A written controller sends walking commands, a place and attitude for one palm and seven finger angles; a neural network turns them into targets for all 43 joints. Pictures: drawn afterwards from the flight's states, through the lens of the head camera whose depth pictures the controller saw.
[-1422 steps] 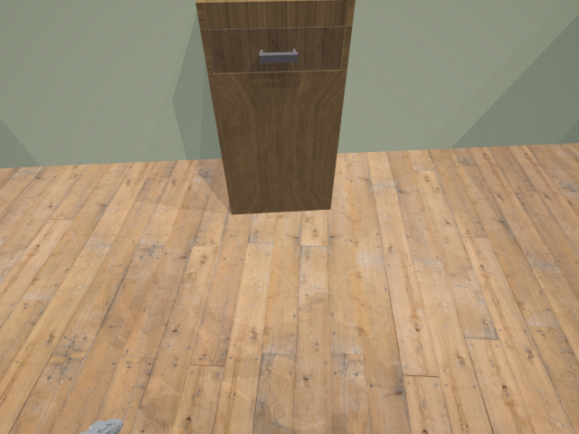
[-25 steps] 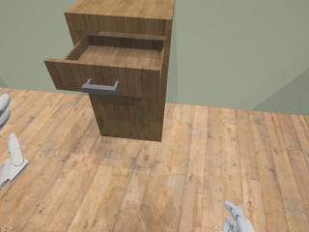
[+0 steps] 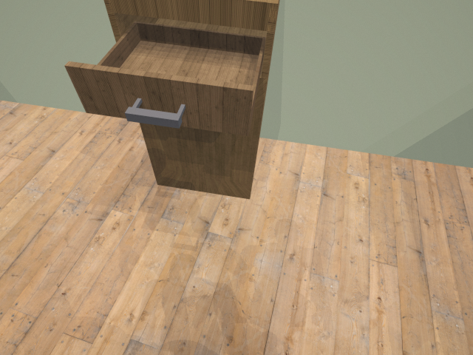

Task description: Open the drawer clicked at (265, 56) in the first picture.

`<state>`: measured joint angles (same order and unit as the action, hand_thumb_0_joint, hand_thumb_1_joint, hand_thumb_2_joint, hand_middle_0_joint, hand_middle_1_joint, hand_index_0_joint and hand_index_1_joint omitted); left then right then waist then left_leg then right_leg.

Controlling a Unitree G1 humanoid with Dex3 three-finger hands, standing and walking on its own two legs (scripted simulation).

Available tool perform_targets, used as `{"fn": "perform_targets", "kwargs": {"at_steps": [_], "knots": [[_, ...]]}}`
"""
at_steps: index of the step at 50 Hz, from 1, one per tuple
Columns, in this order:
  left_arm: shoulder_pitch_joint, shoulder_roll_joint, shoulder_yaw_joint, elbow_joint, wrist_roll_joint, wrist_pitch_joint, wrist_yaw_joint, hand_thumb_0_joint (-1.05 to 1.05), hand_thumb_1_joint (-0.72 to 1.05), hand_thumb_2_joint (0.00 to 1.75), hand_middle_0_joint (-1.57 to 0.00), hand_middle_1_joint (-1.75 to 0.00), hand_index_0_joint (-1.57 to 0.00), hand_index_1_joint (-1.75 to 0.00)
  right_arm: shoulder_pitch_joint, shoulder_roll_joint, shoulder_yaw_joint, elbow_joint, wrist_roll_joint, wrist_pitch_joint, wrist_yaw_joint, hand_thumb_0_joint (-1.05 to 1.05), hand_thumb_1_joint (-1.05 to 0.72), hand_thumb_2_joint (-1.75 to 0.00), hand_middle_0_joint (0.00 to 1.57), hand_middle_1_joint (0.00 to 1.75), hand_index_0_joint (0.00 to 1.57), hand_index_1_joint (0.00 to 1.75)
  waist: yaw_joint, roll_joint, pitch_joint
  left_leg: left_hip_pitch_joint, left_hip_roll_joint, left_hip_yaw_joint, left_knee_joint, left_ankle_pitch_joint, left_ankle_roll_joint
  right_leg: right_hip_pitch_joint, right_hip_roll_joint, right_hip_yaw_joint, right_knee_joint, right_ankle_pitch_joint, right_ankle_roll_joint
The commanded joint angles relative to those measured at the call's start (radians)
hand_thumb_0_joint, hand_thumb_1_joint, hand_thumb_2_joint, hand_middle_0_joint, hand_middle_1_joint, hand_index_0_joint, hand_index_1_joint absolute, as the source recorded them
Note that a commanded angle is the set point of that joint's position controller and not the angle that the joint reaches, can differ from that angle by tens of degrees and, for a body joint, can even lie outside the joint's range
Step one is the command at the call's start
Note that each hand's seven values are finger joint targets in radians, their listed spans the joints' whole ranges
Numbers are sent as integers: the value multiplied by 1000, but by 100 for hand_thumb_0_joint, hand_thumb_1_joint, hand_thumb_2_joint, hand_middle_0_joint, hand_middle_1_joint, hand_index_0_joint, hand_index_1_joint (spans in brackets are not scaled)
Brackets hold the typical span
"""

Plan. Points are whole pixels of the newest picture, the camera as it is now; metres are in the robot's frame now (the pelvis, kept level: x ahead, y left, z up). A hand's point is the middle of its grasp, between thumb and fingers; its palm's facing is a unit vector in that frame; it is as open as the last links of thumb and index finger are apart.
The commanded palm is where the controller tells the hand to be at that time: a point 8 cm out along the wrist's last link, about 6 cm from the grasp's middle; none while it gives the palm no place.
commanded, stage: let the arm hang, fingers relaxed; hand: left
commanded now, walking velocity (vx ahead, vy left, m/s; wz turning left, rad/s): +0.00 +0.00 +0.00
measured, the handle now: (157, 111) +0.62 +0.23 +0.02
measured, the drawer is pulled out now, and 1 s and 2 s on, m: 0.29 0.29 0.29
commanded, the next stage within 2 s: look to check the result in 0.68 s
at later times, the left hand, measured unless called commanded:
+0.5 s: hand out of the picture +0.04 +0.21 -0.15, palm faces -0.02 -0.97 -0.26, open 7.4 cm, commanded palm none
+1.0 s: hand out of the picture +0.06 +0.22 -0.15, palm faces -0.03 -0.96 -0.28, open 7.4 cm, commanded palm none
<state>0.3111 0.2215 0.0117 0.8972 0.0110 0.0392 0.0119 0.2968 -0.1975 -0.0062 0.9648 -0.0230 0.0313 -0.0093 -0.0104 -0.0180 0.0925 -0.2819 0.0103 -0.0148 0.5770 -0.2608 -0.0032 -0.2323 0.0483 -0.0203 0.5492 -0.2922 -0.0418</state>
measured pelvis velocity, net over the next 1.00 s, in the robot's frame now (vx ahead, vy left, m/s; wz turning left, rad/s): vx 0.02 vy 0.01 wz -0.02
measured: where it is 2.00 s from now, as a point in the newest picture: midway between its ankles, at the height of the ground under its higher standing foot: outside the picture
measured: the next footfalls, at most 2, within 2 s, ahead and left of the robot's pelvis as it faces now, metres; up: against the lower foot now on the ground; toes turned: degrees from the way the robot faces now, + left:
none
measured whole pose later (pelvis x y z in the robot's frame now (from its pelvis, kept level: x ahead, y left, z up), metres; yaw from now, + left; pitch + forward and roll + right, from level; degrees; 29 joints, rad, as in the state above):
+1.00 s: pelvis +0.02 +0.01 +0.02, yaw -1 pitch -1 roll +0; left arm 0.18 0.24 0.01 1.12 0.01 0.00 0.02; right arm 0.19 -0.24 -0.02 1.13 -0.02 0.00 -0.02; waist -0.01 0.02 0.08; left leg -0.15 -0.01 0.01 0.35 -0.18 0.01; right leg -0.12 0.03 0.01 0.35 -0.21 -0.03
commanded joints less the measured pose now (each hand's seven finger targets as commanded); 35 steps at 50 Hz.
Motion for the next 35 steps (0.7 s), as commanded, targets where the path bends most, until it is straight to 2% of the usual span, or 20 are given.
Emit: {"fn": "perform_targets", "kwargs": {"at_steps": [1,3,5,9,15,17,19,21,24,26,28,30,32,35], "knots": [[-37,121,29,2,-4,-36,8,0,90,90,-20,-30,-20,-30,-18,-109,-20,-25,7,-30,-18,0,-90,-90,20,30,20,30,2,124,-65,46,90,-96,-194,101,39,34,-112,138,-186,111,-14],[-19,127,26,44,-4,-42,8,0,90,90,-20,-30,-20,-30,-12,-125,-26,-3,9,-33,-19,0,-90,-90,20,30,20,30,9,71,-74,55,94,-97,-217,84,43,58,-111,135,-207,103,-15],[-23,130,23,78,-5,-44,9,0,90,90,-20,-30,-20,-30,0,-125,-25,24,9,-35,-20,0,-90,-90,20,30,20,30,4,48,-95,76,89,-94,-230,75,42,73,-117,133,-223,94,-12],[-37,135,18,124,-2,-46,13,0,90,90,-20,-30,-20,-30,-5,-132,-29,61,9,-34,-19,0,-90,-90,20,30,20,30,0,13,-39,90,92,-91,-261,51,40,35,-119,126,-245,59,-10],[-53,140,17,160,0,-48,16,0,90,90,-20,-30,-20,-30,-18,-129,-26,97,9,-38,-17,0,-90,-90,20,30,20,30,1,31,-17,94,94,-93,-294,52,37,32,-123,123,-242,69,-4],[-56,143,18,166,1,-50,16,0,90,90,-20,-30,-20,-30,-28,-136,-27,100,8,-38,-16,0,-90,-90,20,30,20,30,2,16,-13,96,90,-91,-296,46,36,29,-125,126,-248,64,-3],[-63,141,18,172,2,-51,18,0,90,90,-20,-30,-20,-30,-30,-129,-24,106,8,-40,-16,0,-90,-90,20,30,20,30,1,7,-20,111,91,-83,-291,88,36,31,-131,122,-245,91,-1],[-69,144,20,175,2,-53,18,0,90,90,-20,-30,-20,-30,-35,-131,-24,111,8,-41,-16,0,-90,-90,20,30,20,30,2,24,-31,119,90,-80,-292,109,33,42,-133,125,-244,106,1],[-76,138,18,180,2,-52,19,0,90,90,-20,-30,-20,-30,-46,-125,-24,115,7,-39,-16,0,-90,-90,20,30,20,30,2,24,-3,112,89,-80,-300,84,32,27,-132,127,-254,83,2],[-82,147,21,178,3,-53,18,0,90,90,-20,-30,-20,-30,-45,-132,-24,118,7,-41,-16,0,-90,-90,20,30,20,30,3,31,-11,109,87,-80,-301,95,30,41,-133,130,-255,93,2],[-82,150,24,177,3,-56,18,0,90,90,-20,-30,-20,-30,-53,-134,-26,117,9,-41,-16,0,-90,-90,20,30,20,30,5,11,-21,125,86,-76,-292,116,31,42,-134,131,-259,106,0],[-93,151,23,178,2,-56,18,0,90,90,-20,-30,-20,-30,-56,-139,-24,121,7,-43,-17,0,-90,-90,20,30,20,30,1,40,-32,128,86,-75,-292,133,29,53,-136,134,-257,122,0],[-93,156,25,179,0,-58,17,0,90,90,-20,-30,-20,-30,-61,-145,-25,121,8,-45,-18,0,-90,-90,20,30,20,30,3,30,-50,140,87,-73,-287,157,29,66,-139,132,-254,149,0],[-104,161,27,179,0,-59,18,0,90,90,-20,-30,-20,-30,-66,-149,-29,122,8,-43,-18,0,-90,-90,20,30,20,30,0,31,-41,143,88,-71,-286,155,28,63,-140,136,-264,147,-1]]}}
